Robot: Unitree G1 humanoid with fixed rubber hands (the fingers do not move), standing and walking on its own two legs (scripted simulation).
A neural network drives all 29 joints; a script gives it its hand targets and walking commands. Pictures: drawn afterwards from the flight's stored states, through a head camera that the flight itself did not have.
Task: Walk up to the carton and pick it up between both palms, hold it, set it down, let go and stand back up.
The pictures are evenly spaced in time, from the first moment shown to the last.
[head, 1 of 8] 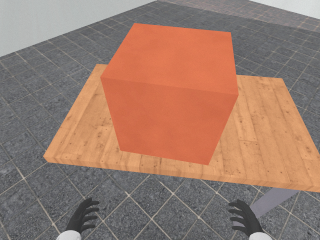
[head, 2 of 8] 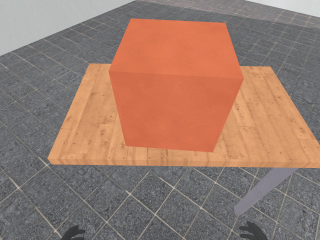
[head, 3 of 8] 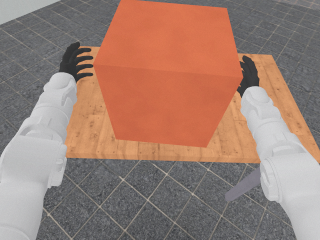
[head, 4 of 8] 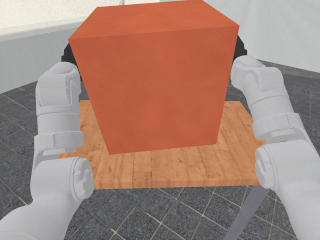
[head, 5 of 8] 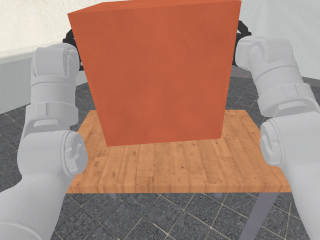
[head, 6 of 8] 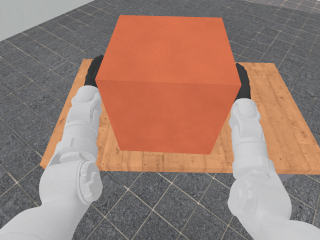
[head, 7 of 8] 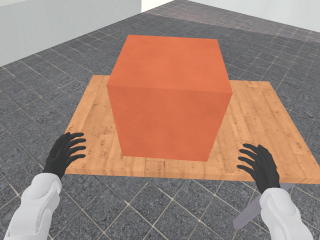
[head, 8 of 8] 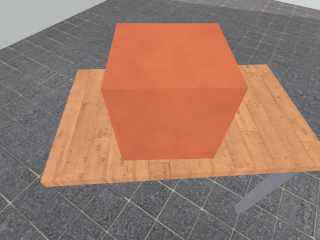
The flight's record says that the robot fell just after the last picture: no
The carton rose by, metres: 0.31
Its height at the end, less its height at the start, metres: +0.00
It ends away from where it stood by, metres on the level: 0.01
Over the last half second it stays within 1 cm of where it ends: yes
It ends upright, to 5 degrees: yes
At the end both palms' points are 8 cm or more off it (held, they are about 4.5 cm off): yes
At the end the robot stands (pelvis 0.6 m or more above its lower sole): yes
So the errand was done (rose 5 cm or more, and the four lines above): yes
